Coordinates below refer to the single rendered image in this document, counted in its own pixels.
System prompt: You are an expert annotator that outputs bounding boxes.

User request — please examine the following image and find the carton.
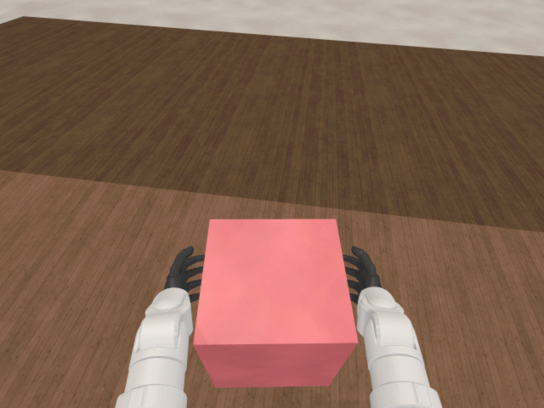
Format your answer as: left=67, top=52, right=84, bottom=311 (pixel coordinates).
left=193, top=219, right=358, bottom=388

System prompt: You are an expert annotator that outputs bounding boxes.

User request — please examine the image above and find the left robot hand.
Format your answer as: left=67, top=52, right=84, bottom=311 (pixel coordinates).
left=164, top=246, right=205, bottom=303

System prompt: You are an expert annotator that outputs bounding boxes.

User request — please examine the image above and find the robot right forearm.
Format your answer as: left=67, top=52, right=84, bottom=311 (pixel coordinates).
left=356, top=286, right=442, bottom=408

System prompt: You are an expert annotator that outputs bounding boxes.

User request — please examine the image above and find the right robot hand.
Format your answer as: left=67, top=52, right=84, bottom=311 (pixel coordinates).
left=343, top=246, right=382, bottom=305

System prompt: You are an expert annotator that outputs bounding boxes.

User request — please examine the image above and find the robot left forearm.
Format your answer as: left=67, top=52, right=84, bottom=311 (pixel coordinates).
left=115, top=287, right=193, bottom=408

